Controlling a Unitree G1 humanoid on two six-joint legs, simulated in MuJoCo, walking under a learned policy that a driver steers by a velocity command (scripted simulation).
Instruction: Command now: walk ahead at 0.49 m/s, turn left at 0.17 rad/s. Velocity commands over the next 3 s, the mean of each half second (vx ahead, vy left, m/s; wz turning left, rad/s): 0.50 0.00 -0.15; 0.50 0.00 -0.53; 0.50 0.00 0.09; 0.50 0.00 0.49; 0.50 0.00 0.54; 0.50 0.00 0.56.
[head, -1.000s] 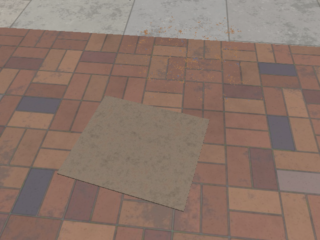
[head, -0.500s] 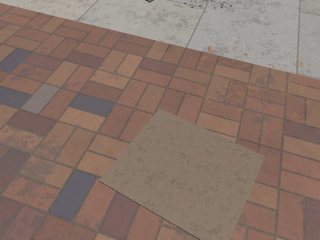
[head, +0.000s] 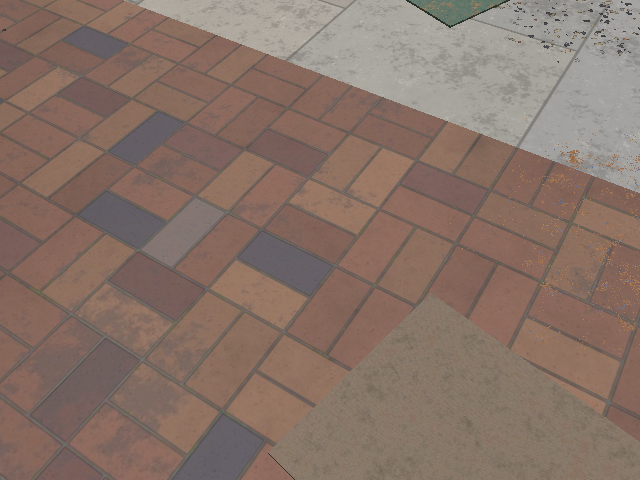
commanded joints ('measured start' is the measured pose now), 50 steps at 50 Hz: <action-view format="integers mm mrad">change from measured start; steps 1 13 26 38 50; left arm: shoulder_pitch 14 223 141 -192 38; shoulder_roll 67 157 55 37 129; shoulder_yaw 7 19 18 8 53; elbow -31 47 -58 -226 -221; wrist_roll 4 -34 -35 -24 -15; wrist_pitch -10 32 74 82 58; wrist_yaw -5 21 24 -34 -14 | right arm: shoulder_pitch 29 -350 -112 -5 -113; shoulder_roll -53 -61 -84 -189 -168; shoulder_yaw -16 0 -32 -68 -44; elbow -67 -206 -108 -27 -136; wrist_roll -6 -1 -31 -11 -12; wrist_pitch -9 -36 -51 -16 -65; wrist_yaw -2 23 20 -10 -5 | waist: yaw -23 69 3 -76 6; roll -88 -101 74 10 -38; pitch -39 31 -39 72 -116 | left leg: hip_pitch -174 -107 298 446 -295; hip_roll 123 57 274 305 141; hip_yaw -14 55 -47 239 6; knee -38 -672 -1046 -1047 14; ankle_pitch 66 375 327 426 18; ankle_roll -3 -59 118 87 -45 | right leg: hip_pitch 132 188 -353 -415 290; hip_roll -275 -267 -199 -177 -289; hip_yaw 320 219 132 24 440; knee -268 -217 765 293 -133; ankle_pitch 15 83 -119 120 64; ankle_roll -188 -139 35 7 -236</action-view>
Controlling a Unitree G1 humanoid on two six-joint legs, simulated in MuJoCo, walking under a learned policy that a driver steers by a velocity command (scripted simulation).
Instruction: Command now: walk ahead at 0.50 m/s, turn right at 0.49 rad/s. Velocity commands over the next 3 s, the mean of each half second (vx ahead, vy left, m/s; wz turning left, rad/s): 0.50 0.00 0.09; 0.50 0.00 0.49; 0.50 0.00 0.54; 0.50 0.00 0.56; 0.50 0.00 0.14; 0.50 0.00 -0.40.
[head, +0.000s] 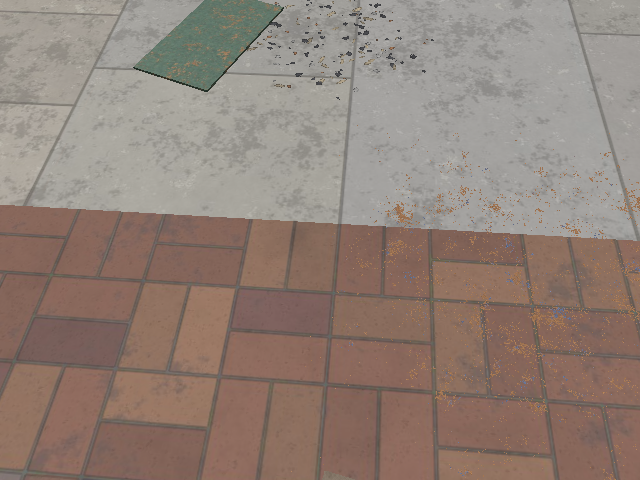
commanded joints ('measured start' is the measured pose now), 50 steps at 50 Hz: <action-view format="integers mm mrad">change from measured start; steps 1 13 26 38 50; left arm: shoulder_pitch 31 153 98 -140 183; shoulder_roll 90 131 134 50 130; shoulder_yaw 22 19 -10 -25 29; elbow -71 44 -17 -92 -29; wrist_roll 15 20 -8 29 12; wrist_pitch -22 -47 -90 -58 -75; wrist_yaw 11 42 28 48 33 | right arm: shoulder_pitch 7 -205 201 86 115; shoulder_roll -128 -45 -170 -157 -155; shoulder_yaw -32 0 -54 -46 -25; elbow -82 -133 -130 -163 -177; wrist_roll -16 1 -5 4 14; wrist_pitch -19 13 26 51 55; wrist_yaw -3 30 38 -5 -8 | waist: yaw -2 94 -106 -40 114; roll -37 -60 138 74 -127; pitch -139 -10 -347 -83 -194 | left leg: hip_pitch -283 -332 720 68 -440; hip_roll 82 37 231 -8 -80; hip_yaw -74 -8 -677 -233 -178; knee -42 -579 -906 -973 63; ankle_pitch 111 585 146 414 -51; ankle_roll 11 9 370 229 29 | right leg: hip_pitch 315 362 -396 -99 607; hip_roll -268 -250 -56 -90 -444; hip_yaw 396 97 176 74 657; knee -327 -436 851 58 -281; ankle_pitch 189 273 -294 256 -299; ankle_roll -187 -94 79 174 -124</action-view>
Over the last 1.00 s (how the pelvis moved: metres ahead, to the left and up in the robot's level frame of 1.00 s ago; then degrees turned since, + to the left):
0.51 -0.06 -0.01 -26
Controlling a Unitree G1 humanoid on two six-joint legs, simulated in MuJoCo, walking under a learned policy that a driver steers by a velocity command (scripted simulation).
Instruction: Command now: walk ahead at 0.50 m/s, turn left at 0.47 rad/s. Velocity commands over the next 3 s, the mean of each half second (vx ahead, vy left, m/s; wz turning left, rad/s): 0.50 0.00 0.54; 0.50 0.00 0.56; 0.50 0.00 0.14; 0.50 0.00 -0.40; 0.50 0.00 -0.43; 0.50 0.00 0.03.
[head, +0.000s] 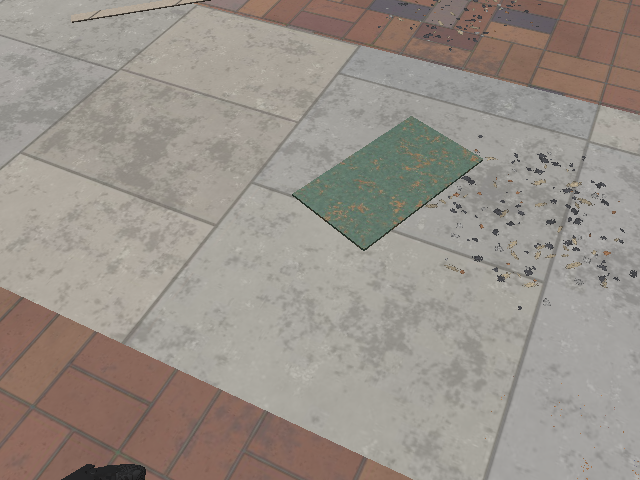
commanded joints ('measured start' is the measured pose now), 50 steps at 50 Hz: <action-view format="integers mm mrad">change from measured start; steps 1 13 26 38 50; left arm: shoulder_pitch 193 166 144 -94 261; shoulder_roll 131 158 177 82 198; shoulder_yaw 46 52 31 7 67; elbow -14 82 14 -40 30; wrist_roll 1 -2 -30 8 -13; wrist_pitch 9 17 -4 24 2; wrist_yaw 8 23 13 14 -14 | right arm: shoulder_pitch -72 -241 58 -52 140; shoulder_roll -136 -24 -207 -153 -100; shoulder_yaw -26 -10 -80 -55 -19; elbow -105 -165 -165 -120 -72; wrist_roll -5 -7 -10 -9 13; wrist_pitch -17 -5 -12 -20 -18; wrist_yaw -3 38 44 -1 -8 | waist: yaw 123 101 -82 -2 97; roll -88 -104 102 35 -269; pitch -54 51 -325 10 -212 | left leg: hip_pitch -512 -455 656 -8 -490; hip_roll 113 187 405 167 35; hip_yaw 18 123 -578 -79 -42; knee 295 -153 -672 -734 289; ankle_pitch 107 508 175 485 -69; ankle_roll -18 -47 343 196 -15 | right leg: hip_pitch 505 370 -380 -129 716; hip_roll -374 -272 -59 -91 -432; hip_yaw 494 -40 109 45 798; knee -256 -373 888 148 -248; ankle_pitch -204 272 -366 207 -384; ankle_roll -169 -133 32 101 -235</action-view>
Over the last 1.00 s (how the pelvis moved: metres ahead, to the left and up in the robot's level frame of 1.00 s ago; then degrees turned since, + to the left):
0.58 0.07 0.00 22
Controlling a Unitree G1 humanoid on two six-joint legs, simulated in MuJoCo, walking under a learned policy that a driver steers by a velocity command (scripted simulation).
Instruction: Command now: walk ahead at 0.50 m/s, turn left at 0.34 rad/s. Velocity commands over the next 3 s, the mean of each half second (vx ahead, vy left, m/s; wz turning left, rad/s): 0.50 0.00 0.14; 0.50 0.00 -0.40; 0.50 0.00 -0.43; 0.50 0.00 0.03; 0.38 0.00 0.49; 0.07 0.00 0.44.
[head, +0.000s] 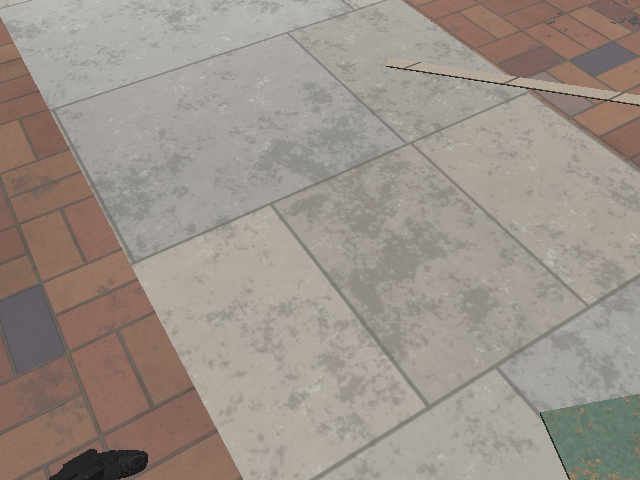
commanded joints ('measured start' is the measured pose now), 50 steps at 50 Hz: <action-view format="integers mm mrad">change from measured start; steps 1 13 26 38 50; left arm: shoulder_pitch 259 251 293 118 253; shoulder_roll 138 166 168 62 178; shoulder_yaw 53 42 23 23 86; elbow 8 80 78 35 -35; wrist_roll -19 -25 -56 -31 -33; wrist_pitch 6 26 25 80 91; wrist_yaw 0 17 23 10 -24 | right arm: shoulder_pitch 4 -293 15 -138 -84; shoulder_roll -135 -8 -137 -98 -195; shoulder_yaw -16 22 -27 -22 -44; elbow -77 -142 -67 23 73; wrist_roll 9 -17 -24 -42 -5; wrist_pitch -25 -47 -51 -90 -13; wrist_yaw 0 30 30 15 -18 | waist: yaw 136 122 -55 41 195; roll -157 -105 141 24 47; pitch -106 25 -189 49 -123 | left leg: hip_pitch -595 -426 440 84 190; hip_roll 68 174 470 317 325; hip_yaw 10 183 -325 280 448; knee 437 -157 -547 -742 -92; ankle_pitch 49 484 171 604 1240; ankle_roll -19 -53 211 126 18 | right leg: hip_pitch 623 332 -341 -238 282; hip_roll -392 -235 -83 -158 29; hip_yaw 636 125 112 83 -115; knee -268 -400 724 300 -6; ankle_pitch -386 162 -360 194 6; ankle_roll -203 -181 -4 32 -152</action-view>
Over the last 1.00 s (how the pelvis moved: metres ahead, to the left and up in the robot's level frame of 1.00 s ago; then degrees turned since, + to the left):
0.54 0.13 0.00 33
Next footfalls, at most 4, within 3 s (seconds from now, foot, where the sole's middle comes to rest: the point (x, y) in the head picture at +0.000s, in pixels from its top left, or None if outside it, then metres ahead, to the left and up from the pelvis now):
0.46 left None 0.38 0.16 -0.76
1.00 right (364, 397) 0.66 -0.10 -0.76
1.48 left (311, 275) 1.00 0.00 -0.76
2.02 right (432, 226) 1.15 -0.34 -0.76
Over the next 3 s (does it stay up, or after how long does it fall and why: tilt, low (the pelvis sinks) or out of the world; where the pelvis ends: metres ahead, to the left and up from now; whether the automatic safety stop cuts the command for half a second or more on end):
stays up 1.34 -0.24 0.01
